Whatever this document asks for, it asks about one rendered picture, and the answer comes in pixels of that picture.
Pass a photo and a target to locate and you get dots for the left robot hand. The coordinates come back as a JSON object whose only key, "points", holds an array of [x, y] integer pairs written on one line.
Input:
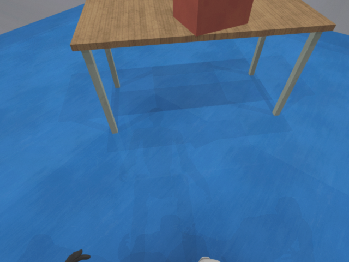
{"points": [[77, 256]]}

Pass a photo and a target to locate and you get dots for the table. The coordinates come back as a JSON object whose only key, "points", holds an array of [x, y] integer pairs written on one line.
{"points": [[106, 24]]}

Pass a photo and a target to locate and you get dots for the carton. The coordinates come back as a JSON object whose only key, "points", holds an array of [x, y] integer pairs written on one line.
{"points": [[206, 16]]}

